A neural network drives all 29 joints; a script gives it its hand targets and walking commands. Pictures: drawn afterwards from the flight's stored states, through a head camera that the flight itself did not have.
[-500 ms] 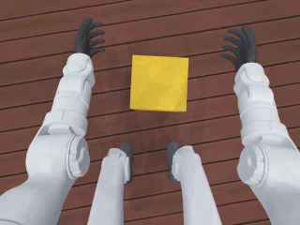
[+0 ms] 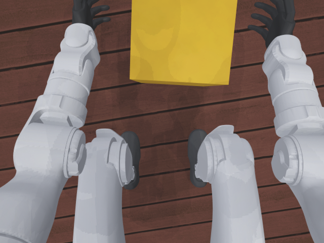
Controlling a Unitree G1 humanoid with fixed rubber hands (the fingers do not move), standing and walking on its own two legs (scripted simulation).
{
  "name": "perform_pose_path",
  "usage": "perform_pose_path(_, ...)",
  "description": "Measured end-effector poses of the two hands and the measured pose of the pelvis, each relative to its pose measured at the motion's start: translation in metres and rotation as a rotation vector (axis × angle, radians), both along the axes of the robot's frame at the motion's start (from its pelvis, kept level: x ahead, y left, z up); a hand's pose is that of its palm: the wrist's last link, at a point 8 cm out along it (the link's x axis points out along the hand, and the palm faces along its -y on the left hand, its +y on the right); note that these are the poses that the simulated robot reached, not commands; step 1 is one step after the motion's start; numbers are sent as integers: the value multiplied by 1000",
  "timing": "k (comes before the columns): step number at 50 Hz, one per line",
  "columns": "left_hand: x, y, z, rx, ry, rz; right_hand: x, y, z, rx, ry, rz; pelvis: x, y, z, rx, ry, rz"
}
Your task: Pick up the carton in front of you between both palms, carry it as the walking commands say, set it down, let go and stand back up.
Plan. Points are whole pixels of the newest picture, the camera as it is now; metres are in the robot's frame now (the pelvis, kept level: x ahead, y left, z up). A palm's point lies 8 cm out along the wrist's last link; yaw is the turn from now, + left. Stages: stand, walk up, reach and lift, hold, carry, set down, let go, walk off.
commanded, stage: reach and lift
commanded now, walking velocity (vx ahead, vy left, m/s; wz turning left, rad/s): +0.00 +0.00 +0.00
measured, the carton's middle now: (177, 45) +0.51 -0.04 -0.29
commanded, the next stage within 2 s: none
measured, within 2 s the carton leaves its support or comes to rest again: leaves its support in 1.06 s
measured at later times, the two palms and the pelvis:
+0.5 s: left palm (100, 29) +0.54 +0.14 -0.23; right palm (252, 41) +0.50 -0.21 -0.22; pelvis +0.00 +0.00 -0.05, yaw -1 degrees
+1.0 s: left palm (112, 27) +0.54 +0.11 -0.22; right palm (244, 36) +0.51 -0.19 -0.22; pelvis -0.01 +0.00 -0.05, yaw -1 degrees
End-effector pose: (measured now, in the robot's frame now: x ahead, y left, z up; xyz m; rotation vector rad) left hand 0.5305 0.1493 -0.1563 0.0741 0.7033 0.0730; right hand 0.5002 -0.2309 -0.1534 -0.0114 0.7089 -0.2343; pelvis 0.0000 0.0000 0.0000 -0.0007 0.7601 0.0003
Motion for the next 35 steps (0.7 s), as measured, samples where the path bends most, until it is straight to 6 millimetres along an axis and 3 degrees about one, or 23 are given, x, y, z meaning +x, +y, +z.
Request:
perform_pose_path(9, 1, -4, -60, 3, 48, 1, 1, 7, -62, 7, 45, 4, -10, -2, -37, 3, -79, 0)
perform_pose_path(14, 5, -4, -81, 4, 36, -2, 5, 8, -83, 1, 32, 6, -8, -4, -50, 4, -111, 0)
perform_pose_path(19, 14, -3, -77, 0, 4, -16, 9, 9, -77, -2, 14, 9, -3, -5, -54, 0, -115, -9)
perform_pose_path(35, 6, -24, -68, -24, 26, -59, 5, 33, -67, 16, 24, 42, -2, 1, -44, -6, -81, -4)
